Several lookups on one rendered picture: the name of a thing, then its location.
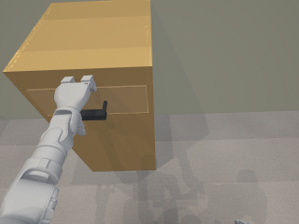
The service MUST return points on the cabinet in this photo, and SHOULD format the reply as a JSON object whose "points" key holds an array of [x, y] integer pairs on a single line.
{"points": [[111, 41]]}

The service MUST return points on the handle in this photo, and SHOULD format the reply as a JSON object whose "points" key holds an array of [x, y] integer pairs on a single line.
{"points": [[95, 114]]}

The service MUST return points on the drawer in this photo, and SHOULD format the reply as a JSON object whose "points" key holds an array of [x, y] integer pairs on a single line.
{"points": [[120, 99]]}

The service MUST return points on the left robot upper arm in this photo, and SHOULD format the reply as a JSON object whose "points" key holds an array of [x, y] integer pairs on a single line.
{"points": [[30, 202]]}

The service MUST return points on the left robot hand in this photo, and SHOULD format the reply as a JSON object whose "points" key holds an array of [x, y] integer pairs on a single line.
{"points": [[75, 95]]}

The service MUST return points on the robot left forearm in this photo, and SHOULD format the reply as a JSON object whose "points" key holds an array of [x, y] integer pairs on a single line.
{"points": [[45, 165]]}

